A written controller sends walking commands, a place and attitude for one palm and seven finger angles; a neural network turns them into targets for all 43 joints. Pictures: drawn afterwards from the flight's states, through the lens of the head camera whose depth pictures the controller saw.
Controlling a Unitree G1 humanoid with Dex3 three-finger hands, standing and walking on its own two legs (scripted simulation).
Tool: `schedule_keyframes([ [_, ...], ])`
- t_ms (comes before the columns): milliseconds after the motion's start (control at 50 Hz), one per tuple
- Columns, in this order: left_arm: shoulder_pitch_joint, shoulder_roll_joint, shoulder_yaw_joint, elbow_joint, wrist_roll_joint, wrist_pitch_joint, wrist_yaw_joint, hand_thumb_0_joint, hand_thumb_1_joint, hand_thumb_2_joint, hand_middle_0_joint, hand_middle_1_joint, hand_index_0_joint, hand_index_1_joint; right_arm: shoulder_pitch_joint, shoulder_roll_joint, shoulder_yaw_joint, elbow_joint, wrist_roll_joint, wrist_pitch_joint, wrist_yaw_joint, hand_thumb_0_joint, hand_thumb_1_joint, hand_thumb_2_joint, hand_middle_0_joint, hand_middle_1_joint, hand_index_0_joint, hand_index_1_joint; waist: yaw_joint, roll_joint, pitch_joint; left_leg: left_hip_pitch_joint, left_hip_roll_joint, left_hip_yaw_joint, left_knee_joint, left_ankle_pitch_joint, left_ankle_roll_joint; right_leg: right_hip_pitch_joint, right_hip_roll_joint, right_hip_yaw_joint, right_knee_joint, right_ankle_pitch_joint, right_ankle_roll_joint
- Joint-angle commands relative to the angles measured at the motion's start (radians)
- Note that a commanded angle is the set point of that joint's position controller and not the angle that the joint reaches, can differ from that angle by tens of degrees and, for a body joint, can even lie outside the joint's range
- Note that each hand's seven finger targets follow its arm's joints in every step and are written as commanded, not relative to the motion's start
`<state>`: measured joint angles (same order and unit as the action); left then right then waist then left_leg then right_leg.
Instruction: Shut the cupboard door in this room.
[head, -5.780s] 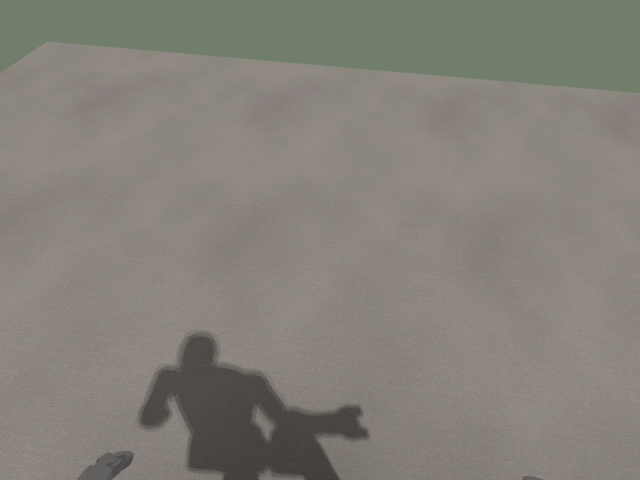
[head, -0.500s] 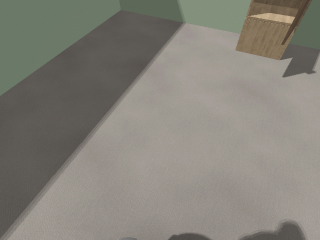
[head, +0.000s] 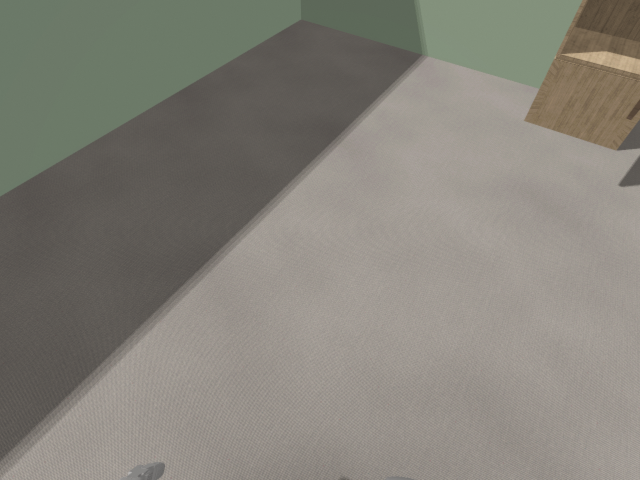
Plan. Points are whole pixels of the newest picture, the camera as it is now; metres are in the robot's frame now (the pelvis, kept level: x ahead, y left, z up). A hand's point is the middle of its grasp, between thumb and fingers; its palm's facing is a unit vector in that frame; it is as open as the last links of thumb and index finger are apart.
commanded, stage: turn or walk to find it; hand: left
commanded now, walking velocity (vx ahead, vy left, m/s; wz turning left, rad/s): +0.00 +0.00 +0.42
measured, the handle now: out of the picture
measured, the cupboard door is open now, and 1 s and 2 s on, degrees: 78 78 78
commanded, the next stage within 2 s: none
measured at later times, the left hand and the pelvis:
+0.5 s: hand out of the picture -0.02 +0.16 -0.16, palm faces +0.27 -0.93 -0.26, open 7.4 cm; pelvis -0.03 -0.04 +0.00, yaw +14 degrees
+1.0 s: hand out of the picture -0.07 +0.22 -0.16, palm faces +0.43 -0.87 -0.25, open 7.4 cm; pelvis -0.07 +0.00 +0.00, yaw +24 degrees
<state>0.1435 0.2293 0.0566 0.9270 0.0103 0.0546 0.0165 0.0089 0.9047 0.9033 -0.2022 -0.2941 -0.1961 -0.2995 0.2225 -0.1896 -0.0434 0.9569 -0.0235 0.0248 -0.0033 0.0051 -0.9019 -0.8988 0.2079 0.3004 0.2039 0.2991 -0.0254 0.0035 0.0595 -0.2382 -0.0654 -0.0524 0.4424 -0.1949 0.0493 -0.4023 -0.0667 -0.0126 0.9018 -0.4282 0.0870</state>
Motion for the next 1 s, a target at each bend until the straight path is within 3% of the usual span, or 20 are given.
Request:
schedule_keyframes([
  [0, 0.018, 0.066, 0.012, -0.082, -0.003, -0.029, 0.007, 0.000, 0.900, 0.900, -0.200, -0.300, -0.200, -0.300, 0.020, -0.209, -0.057, -0.062, -0.005, -0.005, -0.010, 0.000, -0.900, -0.900, 0.200, 0.300, 0.200, 0.300, 0.004, 0.138, -0.092, 0.045, 0.269, -0.313, -0.084, 0.327, 0.124, 0.058, 0.030, -0.006, -0.176, 0.007, -0.022],
  [60, 0.111, 0.090, 0.019, -0.062, -0.004, -0.047, 0.013, 0.000, 0.900, 0.900, -0.200, -0.300, -0.200, -0.300, 0.003, -0.187, -0.057, -0.067, 0.006, -0.003, -0.005, 0.000, -0.900, -0.900, 0.200, 0.300, 0.200, 0.300, 0.054, 0.066, -0.130, -0.106, 0.191, -0.273, 0.012, 0.187, 0.048, 0.315, 0.013, -0.004, -0.498, 0.231, -0.034],
  [80, 0.137, 0.154, 0.032, -0.061, 0.008, -0.058, 0.019, 0.000, 0.900, 0.900, -0.200, -0.300, -0.200, -0.300, 0.026, -0.133, -0.051, -0.072, 0.015, -0.004, 0.002, 0.000, -0.900, -0.900, 0.200, 0.300, 0.200, 0.300, 0.061, -0.106, -0.153, -0.255, 0.102, -0.178, 0.143, -0.022, -0.016, 0.454, -0.150, 0.152, -0.597, 0.207, -0.080],
  [100, 0.135, 0.235, 0.047, -0.073, 0.018, -0.062, 0.022, 0.000, 0.900, 0.900, -0.200, -0.300, -0.200, -0.300, 0.026, -0.096, -0.045, -0.099, 0.014, -0.002, 0.002, 0.000, -0.900, -0.900, 0.200, 0.300, 0.200, 0.300, 0.067, -0.313, -0.120, -0.389, -0.022, -0.016, 0.380, -0.339, -0.079, 0.440, -0.389, 0.391, -0.642, 0.272, -0.196],
  [120, 0.119, 0.228, 0.039, -0.086, 0.007, -0.052, 0.024, 0.000, 0.900, 0.900, -0.200, -0.300, -0.200, -0.300, 0.010, -0.144, -0.063, -0.092, 0.002, 0.010, 0.001, 0.000, -0.900, -0.900, 0.200, 0.300, 0.200, 0.300, 0.069, -0.206, -0.106, -0.337, 0.017, -0.047, 0.562, -0.375, -0.075, 0.279, -0.429, 0.354, -0.651, 0.257, -0.251],
  [160, -0.013, 0.158, 0.032, -0.113, 0.003, -0.056, 0.023, 0.000, 0.900, 0.900, -0.200, -0.300, -0.200, -0.300, 0.054, -0.143, -0.069, -0.040, -0.005, 0.037, 0.012, 0.000, -0.900, -0.900, 0.200, 0.300, 0.200, 0.300, 0.003, -0.167, -0.017, -0.313, 0.050, -0.054, 0.730, -0.242, -0.082, 0.130, -0.302, 0.241, -0.701, 0.055, -0.209],
  [200, -0.048, 0.108, 0.015, -0.116, 0.000, -0.061, 0.020, 0.000, 0.900, 0.900, -0.200, -0.300, -0.200, -0.300, 0.103, -0.130, -0.065, -0.012, -0.005, 0.040, 0.020, 0.000, -0.900, -0.900, 0.200, 0.300, 0.200, 0.300, -0.027, -0.131, 0.003, -0.312, 0.071, -0.020, 0.780, -0.148, -0.098, 0.132, -0.225, 0.093, -0.663, 0.176, -0.173],
  [220, -0.030, 0.102, 0.013, -0.111, 0.002, -0.066, 0.019, 0.000, 0.900, 0.900, -0.200, -0.300, -0.200, -0.300, 0.109, -0.119, -0.063, -0.006, -0.004, 0.040, 0.022, 0.000, -0.900, -0.900, 0.200, 0.300, 0.200, 0.300, -0.020, -0.144, 0.003, -0.310, 0.074, -0.005, 0.786, -0.125, -0.108, 0.149, -0.212, 0.055, -0.654, 0.225, -0.171],
  [320, 0.074, 0.111, 0.018, -0.067, 0.007, -0.069, 0.020, 0.000, 0.900, 0.900, -0.200, -0.300, -0.200, -0.300, 0.055, -0.118, -0.057, -0.012, -0.003, 0.042, 0.020, 0.000, -0.900, -0.900, 0.200, 0.300, 0.200, 0.300, 0.024, -0.164, -0.009, -0.333, 0.100, 0.012, 0.717, -0.131, -0.133, 0.250, -0.238, 0.032, -0.636, 0.278, -0.194],
  [480, 0.156, 0.175, 0.040, -0.017, 0.023, -0.059, 0.016, 0.000, 0.900, 0.900, -0.200, -0.300, -0.200, -0.300, -0.049, -0.088, -0.031, -0.042, 0.013, 0.020, 0.015, 0.000, -0.900, -0.900, 0.200, 0.300, 0.200, 0.300, 0.077, -0.211, -0.077, -0.180, 0.097, 0.110, 0.331, -0.273, -0.116, 0.331, -0.295, -0.009, -0.516, 0.579, -0.238],
  [520, 0.142, 0.183, 0.042, -0.009, 0.022, -0.055, 0.015, 0.000, 0.900, 0.900, -0.200, -0.300, -0.200, -0.300, -0.020, -0.089, -0.028, -0.037, 0.017, 0.013, 0.011, 0.000, -0.900, -0.900, 0.200, 0.300, 0.200, 0.300, 0.057, -0.213, -0.094, -0.108, 0.090, 0.131, 0.218, -0.229, -0.106, 0.312, -0.298, -0.029, -0.467, 0.608, -0.220],
  [560, 0.116, 0.174, 0.042, -0.007, 0.010, -0.046, 0.012, 0.000, 0.900, 0.900, -0.200, -0.300, -0.200, -0.300, 0.041, -0.114, -0.032, -0.022, 0.014, 0.002, 0.011, 0.000, -0.900, -0.900, 0.200, 0.300, 0.200, 0.300, 0.011, -0.146, -0.117, 0.067, 0.092, 0.131, 0.002, -0.021, -0.089, 0.214, -0.264, -0.097, -0.365, 0.506, -0.147],
  [580, 0.119, 0.140, 0.034, -0.021, 0.001, -0.037, 0.009, 0.000, 0.900, 0.900, -0.200, -0.300, -0.200, -0.300, 0.073, -0.173, -0.043, -0.017, 0.009, -0.008, 0.010, 0.000, -0.900, -0.900, 0.200, 0.300, 0.200, 0.300, -0.010, 0.022, -0.136, 0.188, 0.190, 0.004, -0.082, 0.084, -0.053, 0.081, -0.194, -0.152, -0.221, 0.322, -0.088],
  [600, 0.105, 0.075, 0.017, -0.055, -0.002, -0.032, 0.002, 0.000, 0.900, 0.900, -0.200, -0.300, -0.200, -0.300, 0.091, -0.263, -0.063, -0.026, 0.003, -0.011, 0.007, 0.000, -0.900, -0.900, 0.200, 0.300, 0.200, 0.300, -0.022, 0.300, -0.116, 0.252, 0.417, -0.285, -0.129, 0.331, 0.042, -0.154, -0.067, -0.175, -0.019, -0.122, -0.017],
  [620, 0.051, 0.081, 0.011, -0.072, 0.007, -0.021, 0.006, 0.000, 0.900, 0.900, -0.200, -0.300, -0.200, -0.300, 0.113, -0.296, -0.069, -0.017, 0.002, -0.001, 0.001, 0.000, -0.900, -0.900, 0.200, 0.300, 0.200, 0.300, -0.047, 0.250, -0.106, 0.164, 0.479, -0.301, -0.137, 0.374, 0.126, -0.138, -0.055, -0.085, 0.109, -0.205, -0.025],
  [660, 0.021, 0.090, 0.022, -0.050, 0.011, -0.010, 0.004, 0.000, 0.900, 0.900, -0.200, -0.300, -0.200, -0.300, 0.028, -0.238, -0.054, -0.029, -0.001, -0.007, -0.014, 0.000, -0.900, -0.900, 0.200, 0.300, 0.200, 0.300, -0.021, 0.241, -0.044, 0.083, 0.388, -0.232, -0.155, 0.255, 0.116, -0.156, -0.069, -0.026, 0.192, -0.096, -0.027],
  [720, 0.071, 0.093, 0.023, -0.016, 0.010, -0.019, -0.008, 0.000, 0.900, 0.900, -0.200, -0.300, -0.200, -0.300, -0.043, -0.205, -0.037, -0.054, 0.003, -0.017, -0.019, 0.000, -0.900, -0.900, 0.200, 0.300, 0.200, 0.300, 0.020, 0.146, -0.046, 0.105, 0.311, -0.142, -0.128, 0.345, 0.092, -0.148, -0.051, -0.017, 0.212, 0.021, -0.014],
  [760, 0.083, 0.092, 0.019, -0.013, 0.008, -0.022, -0.006, 0.000, 0.900, 0.900, -0.200, -0.300, -0.200, -0.300, -0.020, -0.209, -0.040, -0.052, 0.007, -0.022, -0.019, 0.000, -0.900, -0.900, 0.200, 0.300, 0.200, 0.300, 0.016, 0.121, -0.085, 0.165, 0.293, -0.123, -0.108, 0.435, 0.093, -0.149, -0.040, -0.018, 0.195, 0.041, -0.002],
  [860, 0.040, 0.084, 0.018, -0.038, 0.007, -0.018, 0.001, 0.000, 0.900, 0.900, -0.200, -0.300, -0.200, -0.300, 0.015, -0.204, -0.047, -0.050, 0.005, -0.017, -0.015, 0.000, -0.900, -0.900, 0.200, 0.300, 0.200, 0.300, -0.004, 0.113, -0.070, 0.150, 0.300, -0.191, -0.126, 0.345, 0.114, -0.130, -0.029, -0.007, 0.112, 0.031, 0.007],
  [980, 0.000, 0.061, 0.011, -0.072, -0.001, -0.028, 0.006, 0.000, 0.900, 0.900, -0.200, -0.300, -0.200, -0.300, 0.026, -0.210, -0.057, -0.054, -0.004, -0.007, -0.012, 0.000, -0.900, -0.900, 0.200, 0.300, 0.200, 0.300, -0.014, 0.142, -0.091, 0.103, 0.292, -0.275, -0.086, 0.378, 0.127, -0.009, 0.013, -0.012, -0.104, -0.020, -0.012],
])
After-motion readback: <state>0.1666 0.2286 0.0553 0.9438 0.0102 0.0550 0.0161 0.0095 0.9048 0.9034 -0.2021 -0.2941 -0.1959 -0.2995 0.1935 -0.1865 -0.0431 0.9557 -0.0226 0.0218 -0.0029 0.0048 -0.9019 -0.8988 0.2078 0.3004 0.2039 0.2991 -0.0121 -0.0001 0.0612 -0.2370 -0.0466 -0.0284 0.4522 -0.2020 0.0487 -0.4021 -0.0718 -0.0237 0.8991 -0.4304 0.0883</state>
